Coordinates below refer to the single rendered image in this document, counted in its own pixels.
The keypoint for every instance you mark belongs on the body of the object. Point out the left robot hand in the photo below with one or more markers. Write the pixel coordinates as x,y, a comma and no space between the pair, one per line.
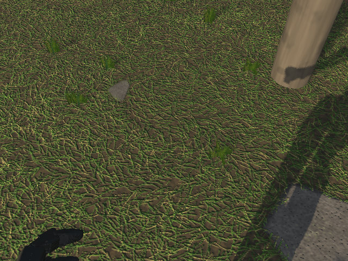
49,241

